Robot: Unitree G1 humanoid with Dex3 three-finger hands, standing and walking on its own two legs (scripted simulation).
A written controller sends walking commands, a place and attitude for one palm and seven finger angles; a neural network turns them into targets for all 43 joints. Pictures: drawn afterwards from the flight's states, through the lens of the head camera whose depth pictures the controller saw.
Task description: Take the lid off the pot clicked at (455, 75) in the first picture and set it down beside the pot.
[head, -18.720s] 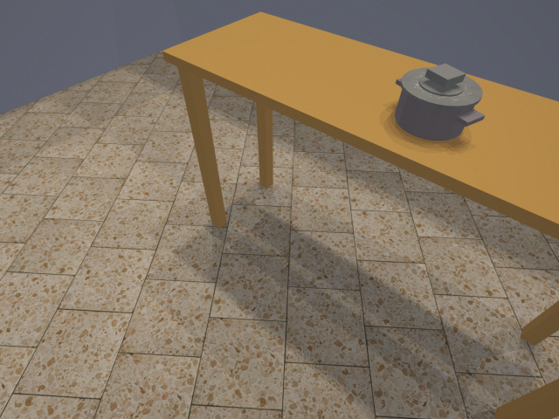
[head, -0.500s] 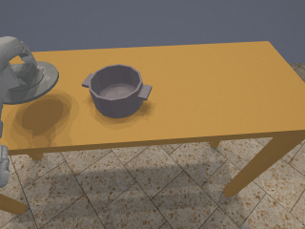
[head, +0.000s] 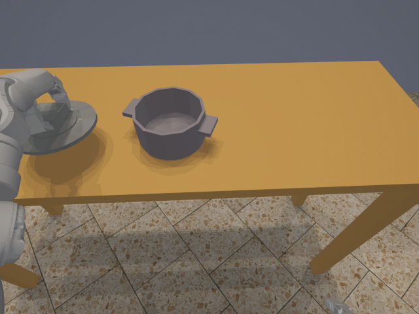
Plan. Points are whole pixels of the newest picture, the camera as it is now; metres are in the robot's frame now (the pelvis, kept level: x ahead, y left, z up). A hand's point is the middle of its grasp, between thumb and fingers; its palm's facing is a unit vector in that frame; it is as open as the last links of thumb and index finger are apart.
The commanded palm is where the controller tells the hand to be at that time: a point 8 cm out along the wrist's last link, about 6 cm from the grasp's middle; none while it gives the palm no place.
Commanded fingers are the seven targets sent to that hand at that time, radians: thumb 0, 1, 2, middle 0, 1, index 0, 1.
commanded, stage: lower the lid onto the table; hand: left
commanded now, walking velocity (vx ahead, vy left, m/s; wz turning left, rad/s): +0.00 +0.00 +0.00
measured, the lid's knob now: (48, 114) +0.46 +0.31 +0.14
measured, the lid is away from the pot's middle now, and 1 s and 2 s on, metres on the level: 0.23 0.24 0.24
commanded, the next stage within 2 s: open the fingers wide in 1.48 s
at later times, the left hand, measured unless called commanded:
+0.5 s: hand (50, 127) +0.44 +0.30 +0.13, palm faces -0.42 -0.16 -0.89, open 8.8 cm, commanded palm +0.45 +0.32 +0.19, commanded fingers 0.00 0.47 1.20 -0.75 -0.89 -0.77 -0.87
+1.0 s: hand (49, 131) +0.44 +0.32 +0.11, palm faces -0.47 -0.15 -0.87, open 8.8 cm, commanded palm +0.47 +0.31 +0.16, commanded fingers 0.00 0.47 1.20 -0.75 -0.89 -0.77 -0.87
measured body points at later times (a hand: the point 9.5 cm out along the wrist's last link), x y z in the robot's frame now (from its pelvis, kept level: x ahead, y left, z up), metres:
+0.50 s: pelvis +0.00 +0.00 +0.00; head +0.04 +0.00 +0.45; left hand +0.45 +0.31 +0.18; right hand +0.05 -0.28 -0.12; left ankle -0.04 +0.09 -0.74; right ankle +0.02 -0.15 -0.74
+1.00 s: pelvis -0.01 +0.00 -0.01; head +0.05 +0.01 +0.43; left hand +0.46 +0.32 +0.16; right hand +0.02 -0.28 -0.13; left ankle -0.04 +0.09 -0.74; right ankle +0.02 -0.15 -0.74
